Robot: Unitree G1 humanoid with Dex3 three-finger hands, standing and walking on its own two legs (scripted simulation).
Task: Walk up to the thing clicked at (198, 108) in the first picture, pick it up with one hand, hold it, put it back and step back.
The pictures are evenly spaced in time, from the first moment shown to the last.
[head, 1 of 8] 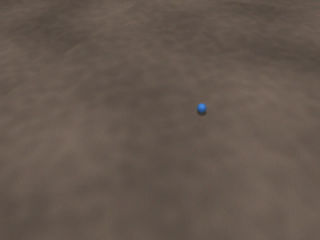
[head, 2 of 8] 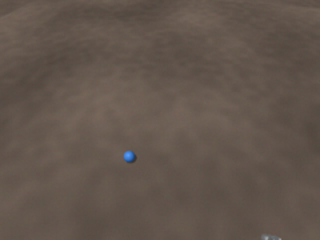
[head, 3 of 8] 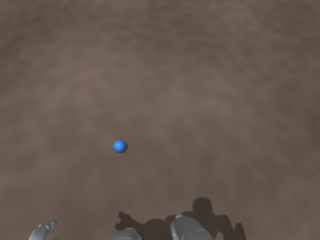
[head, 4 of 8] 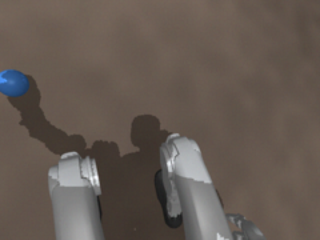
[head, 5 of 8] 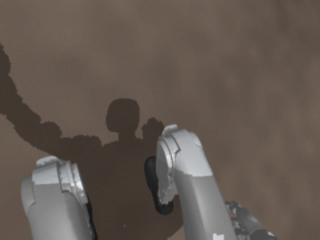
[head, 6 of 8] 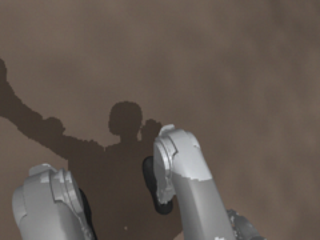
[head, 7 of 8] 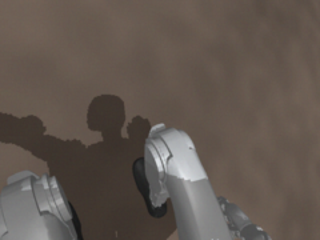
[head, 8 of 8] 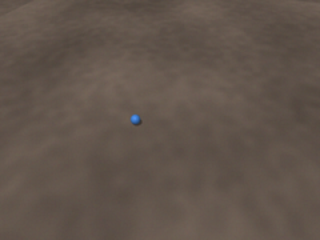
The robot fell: no
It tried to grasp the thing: no
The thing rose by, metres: 0.00
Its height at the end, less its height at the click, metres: +0.00
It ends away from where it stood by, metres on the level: 0.00
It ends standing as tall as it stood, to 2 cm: yes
